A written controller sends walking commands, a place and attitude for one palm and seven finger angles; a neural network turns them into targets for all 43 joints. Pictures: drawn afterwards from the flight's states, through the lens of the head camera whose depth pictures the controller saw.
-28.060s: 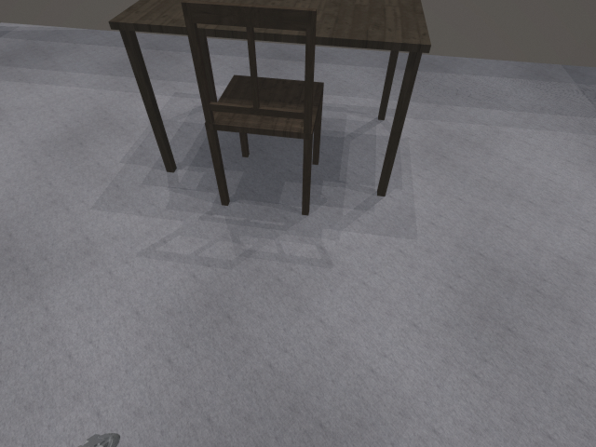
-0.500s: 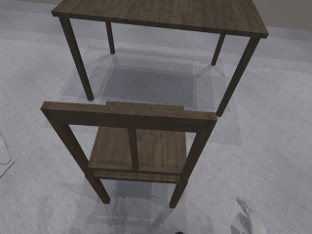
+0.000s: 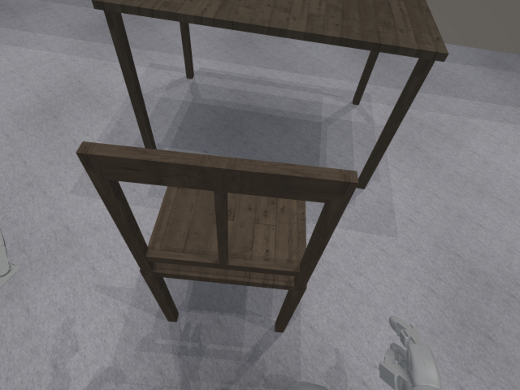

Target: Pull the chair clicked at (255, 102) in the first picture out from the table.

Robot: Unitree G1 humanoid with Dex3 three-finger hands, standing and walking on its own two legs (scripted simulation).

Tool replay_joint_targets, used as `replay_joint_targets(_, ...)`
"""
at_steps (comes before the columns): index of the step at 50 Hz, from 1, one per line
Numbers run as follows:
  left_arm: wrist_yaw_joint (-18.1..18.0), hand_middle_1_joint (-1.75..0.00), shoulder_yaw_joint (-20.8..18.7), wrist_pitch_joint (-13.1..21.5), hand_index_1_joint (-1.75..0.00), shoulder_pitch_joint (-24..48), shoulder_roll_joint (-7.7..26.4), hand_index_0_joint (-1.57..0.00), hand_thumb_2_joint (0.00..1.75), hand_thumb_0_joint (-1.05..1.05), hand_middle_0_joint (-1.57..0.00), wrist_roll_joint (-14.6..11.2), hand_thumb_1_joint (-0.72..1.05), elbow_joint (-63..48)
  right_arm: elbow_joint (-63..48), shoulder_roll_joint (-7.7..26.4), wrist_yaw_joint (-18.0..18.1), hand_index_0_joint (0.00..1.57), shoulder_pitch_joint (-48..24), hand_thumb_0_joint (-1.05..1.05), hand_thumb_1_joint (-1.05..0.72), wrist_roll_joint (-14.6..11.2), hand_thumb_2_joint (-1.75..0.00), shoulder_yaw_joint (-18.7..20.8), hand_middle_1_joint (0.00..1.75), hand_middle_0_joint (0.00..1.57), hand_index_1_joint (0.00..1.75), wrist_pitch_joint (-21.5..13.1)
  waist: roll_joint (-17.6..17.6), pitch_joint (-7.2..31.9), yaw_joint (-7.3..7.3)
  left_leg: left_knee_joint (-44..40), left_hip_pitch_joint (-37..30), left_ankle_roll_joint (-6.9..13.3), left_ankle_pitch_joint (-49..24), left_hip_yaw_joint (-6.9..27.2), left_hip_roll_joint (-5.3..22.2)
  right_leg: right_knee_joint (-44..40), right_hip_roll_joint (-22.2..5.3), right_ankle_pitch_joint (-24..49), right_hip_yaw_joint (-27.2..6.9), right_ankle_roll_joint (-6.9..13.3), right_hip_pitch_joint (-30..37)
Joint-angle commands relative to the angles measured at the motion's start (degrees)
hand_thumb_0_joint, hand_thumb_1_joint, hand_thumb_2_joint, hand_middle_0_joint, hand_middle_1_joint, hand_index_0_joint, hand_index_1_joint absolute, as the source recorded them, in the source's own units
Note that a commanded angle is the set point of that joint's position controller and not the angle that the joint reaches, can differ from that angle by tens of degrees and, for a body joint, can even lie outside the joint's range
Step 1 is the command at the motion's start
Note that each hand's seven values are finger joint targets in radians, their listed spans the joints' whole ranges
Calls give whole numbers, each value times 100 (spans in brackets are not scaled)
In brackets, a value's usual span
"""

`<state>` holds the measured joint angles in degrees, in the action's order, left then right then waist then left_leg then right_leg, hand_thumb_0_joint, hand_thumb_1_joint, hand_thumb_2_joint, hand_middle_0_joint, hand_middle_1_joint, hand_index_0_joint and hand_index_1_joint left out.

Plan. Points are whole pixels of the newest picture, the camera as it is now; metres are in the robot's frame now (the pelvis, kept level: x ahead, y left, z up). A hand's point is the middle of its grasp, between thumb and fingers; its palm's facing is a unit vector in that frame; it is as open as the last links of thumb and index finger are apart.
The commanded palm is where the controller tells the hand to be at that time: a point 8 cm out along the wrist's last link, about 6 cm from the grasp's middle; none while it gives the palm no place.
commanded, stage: step back with the hand held close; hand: left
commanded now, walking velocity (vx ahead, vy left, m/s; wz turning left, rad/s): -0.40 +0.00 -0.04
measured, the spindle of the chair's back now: (222, 230) +0.41 +0.09 -0.08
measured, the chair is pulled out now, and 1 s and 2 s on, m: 0.59 0.59 0.59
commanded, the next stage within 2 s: stop stepping back and stand still in 0.18 s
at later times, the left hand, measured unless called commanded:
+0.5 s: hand out of the picture +0.09 +0.22 +0.16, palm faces +0.34 -0.79 -0.52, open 7.4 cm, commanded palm +0.03 +0.26 +0.19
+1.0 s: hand out of the picture +0.02 +0.24 +0.18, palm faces +0.48 -0.75 -0.45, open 7.4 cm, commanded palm -0.03 +0.27 +0.19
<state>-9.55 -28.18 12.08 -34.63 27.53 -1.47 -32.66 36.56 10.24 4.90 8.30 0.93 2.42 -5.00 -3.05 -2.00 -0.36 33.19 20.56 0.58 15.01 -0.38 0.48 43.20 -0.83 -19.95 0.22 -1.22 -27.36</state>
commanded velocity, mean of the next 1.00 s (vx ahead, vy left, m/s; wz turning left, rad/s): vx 0.01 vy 0.03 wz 0.00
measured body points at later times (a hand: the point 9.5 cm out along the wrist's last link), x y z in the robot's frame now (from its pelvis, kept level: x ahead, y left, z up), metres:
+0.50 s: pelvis -0.12 -0.03 +0.01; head -0.10 -0.02 +0.46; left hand +0.06 +0.26 +0.18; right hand +0.02 -0.31 -0.07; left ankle -0.13 +0.08 -0.73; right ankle -0.09 -0.16 -0.73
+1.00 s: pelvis -0.16 -0.03 +0.01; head -0.17 -0.03 +0.46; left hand -0.01 +0.27 +0.20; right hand -0.02 -0.26 -0.09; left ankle -0.13 +0.08 -0.73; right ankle -0.09 -0.15 -0.73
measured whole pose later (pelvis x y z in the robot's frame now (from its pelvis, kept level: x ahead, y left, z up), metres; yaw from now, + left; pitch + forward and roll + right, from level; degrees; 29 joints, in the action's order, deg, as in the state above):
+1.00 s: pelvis -0.16 -0.03 +0.01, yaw +1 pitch -3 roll -1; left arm -9.3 -23.5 11.6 -31.2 22.1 -0.7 -26.3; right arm 38.4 10.8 3.3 14.6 0.3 0.1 -6.4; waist 0.5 -1.0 -0.1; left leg 31.6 14.0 1.8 17.4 0.2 0.1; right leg 26.6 0.8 -10.4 -0.3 0.3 -14.9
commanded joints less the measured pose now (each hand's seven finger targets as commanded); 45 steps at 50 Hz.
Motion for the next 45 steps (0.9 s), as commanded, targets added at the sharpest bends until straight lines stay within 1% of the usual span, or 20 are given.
replay_joint_targets(1,-139,-30,-345,433,-30,388,596,-20,90,0,-20,-70,90,-1560,-553,868,-54,20,-95,0,-90,8,-90,299,30,20,30,-633,1508,1008,55,-834,-1113,704,-4342,917,1765,582,-42,-540,-127,80,175)
replay_joint_targets(3,-103,-30,-260,434,-30,390,558,-20,90,0,-20,-111,90,-1511,-533,873,-107,20,-133,0,-90,-1,-90,261,30,20,30,-719,1666,1193,110,-676,-1643,616,-4502,970,1702,-254,-83,-287,-72,132,324)
replay_joint_targets(5,-58,-30,-227,430,-30,492,570,-20,90,0,-20,-156,90,-1408,-491,903,-122,20,-175,0,-90,20,-90,199,30,20,30,-794,1830,1111,77,-794,-1450,555,-3921,1041,1666,-855,-67,-23,-26,157,701)
replay_joint_targets(8,14,-30,-474,424,-30,290,712,-20,90,0,-20,-203,90,-1031,-509,900,-114,20,-319,0,-90,20,-90,144,30,20,30,-728,1524,1058,162,-662,-947,446,-2768,984,1548,-1835,-81,730,83,117,1365)
replay_joint_targets(10,96,-30,-633,514,-30,244,823,-20,90,0,-20,-228,90,-1030,-611,912,-142,20,-404,0,-90,-28,-90,114,30,20,30,-668,1308,1117,207,-436,-506,247,-1753,658,1301,-2137,-159,1481,220,104,1731)
replay_joint_targets(11,102,-30,-624,528,-30,192,867,-20,90,0,-20,-159,90,-1078,-700,902,-163,20,-300,0,-90,-27,-90,123,30,20,30,-579,766,1245,139,-4,-474,61,-1727,318,931,-2208,-341,2693,6,169,1770)
replay_joint_targets(12,146,-30,-612,503,-30,87,964,-20,90,0,-20,-192,90,-1030,-743,842,-180,20,-196,0,-90,-128,-90,242,30,20,30,-494,-609,1596,112,755,-403,-205,-901,-166,338,-2288,-903,3722,-545,423,1791)
replay_joint_targets(13,133,-30,-661,462,-30,-107,1004,-20,90,0,-20,-214,90,-878,-867,828,-162,20,-293,0,-90,-202,-90,310,30,20,30,-425,-1260,1481,103,1687,55,-290,848,-221,-192,-2553,-1690,4179,-1373,810,1501)
replay_joint_targets(14,81,-30,-701,381,-30,-267,934,-20,90,0,-20,-263,90,-665,-874,702,-138,20,-446,0,-90,-202,-90,290,30,20,30,-367,-966,1280,174,2448,437,-234,1428,234,-193,-2649,-2068,3904,-1487,1060,1372)
replay_joint_targets(16,-52,-30,-639,108,-30,-758,659,-20,90,0,-20,-172,90,-215,-919,446,-99,20,-538,0,-90,-199,-90,40,30,20,30,-118,-529,1250,-36,2181,593,-263,1162,381,105,-2132,-1727,3848,-991,988,1718)
replay_joint_targets(21,-228,-30,-498,122,-30,-143,831,-20,90,0,-20,-108,90,-802,-967,769,44,20,-190,0,-90,-179,-90,80,30,20,30,-227,-396,978,-63,-1128,-712,18,171,-32,101,-2126,-1145,1563,-724,414,1782)
replay_joint_targets(24,-171,-30,-409,211,-30,-18,897,-20,90,0,-20,-109,90,-1278,-999,981,34,20,-145,0,-90,-247,-90,202,30,20,30,-496,685,721,67,-1591,-959,181,-865,383,786,-1810,-598,1214,-506,150,1914)
replay_joint_targets(25,-168,-30,-471,246,-30,-58,904,-20,90,0,-20,-74,90,-1143,-944,871,15,20,-172,0,-90,-226,-90,103,30,20,30,-522,1506,687,40,-1629,-837,272,-776,709,923,-1675,-470,839,-187,73,1701)
replay_joint_targets(26,-158,-30,-411,252,-30,146,850,-20,90,0,-20,-34,90,-1147,-931,834,-4,20,-187,0,-90,-200,-90,59,30,20,30,-533,1856,468,28,-1778,-350,302,-339,850,987,-1593,-374,494,0,35,1841)
replay_joint_targets(27,-134,-30,-402,284,-30,427,897,-20,90,0,-20,6,90,-1179,-878,841,-16,20,-112,0,-90,-232,-90,82,30,20,30,-571,1826,321,35,-1877,211,328,427,793,966,-1553,-342,327,23,27,2124)
replay_joint_targets(29,-159,-30,-225,273,-30,524,577,-20,90,0,-20,20,90,-719,-843,882,-40,20,13,0,-90,-250,-90,108,30,20,30,-611,1255,66,-3,-1866,717,283,1468,743,764,-1761,-263,284,-98,62,2281)
replay_joint_targets(34,-142,-30,17,211,-30,860,352,-20,90,0,-20,84,90,-171,-839,927,-71,20,62,0,-90,-230,-90,115,30,20,30,-546,930,-176,-27,-1799,922,329,2599,702,621,-1831,-80,-638,-196,126,1951)
replay_joint_targets(39,-136,-30,-13,156,-30,1116,489,-20,90,0,-20,100,90,-486,-804,864,-72,20,17,0,-90,-148,-90,94,30,20,30,-486,669,-69,-41,-1391,592,366,2439,636,456,-2046,-63,-834,-377,209,1742)
replay_joint_targets(42,-127,-30,-288,183,-30,1005,764,-20,90,0,-20,85,90,-657,-752,830,-90,20,43,0,-90,-112,-90,88,30,20,30,-485,504,57,-28,-1078,277,336,2078,489,310,-2381,-197,-1020,-674,321,1534)
replay_joint_targets(45,-120,-30,-257,211,-30,848,609,-20,90,0,-20,52,90,-521,-724,801,-94,20,34,0,-90,-73,-90,65,30,20,30,-476,257,114,-70,-716,-103,283,1634,413,161,-2691,-426,-1222,-1128,453,1226)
